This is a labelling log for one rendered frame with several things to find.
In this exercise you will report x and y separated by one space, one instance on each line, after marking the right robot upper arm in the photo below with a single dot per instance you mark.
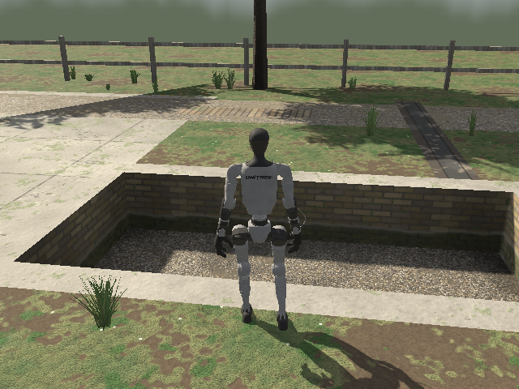
287 184

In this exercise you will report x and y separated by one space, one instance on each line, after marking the left robot upper arm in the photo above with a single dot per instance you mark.
230 185

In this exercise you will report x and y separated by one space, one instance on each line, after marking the left robot forearm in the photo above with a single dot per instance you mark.
223 220

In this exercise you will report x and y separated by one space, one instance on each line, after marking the right robot forearm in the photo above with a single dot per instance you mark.
293 218

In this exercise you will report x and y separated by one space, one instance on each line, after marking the robot right hand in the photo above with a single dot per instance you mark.
296 241

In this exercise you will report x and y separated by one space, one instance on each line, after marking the robot right shin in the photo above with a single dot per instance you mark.
280 287

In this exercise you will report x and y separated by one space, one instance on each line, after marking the humanoid robot head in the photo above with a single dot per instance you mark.
258 139

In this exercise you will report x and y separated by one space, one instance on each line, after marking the robot left hand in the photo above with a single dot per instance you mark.
217 243

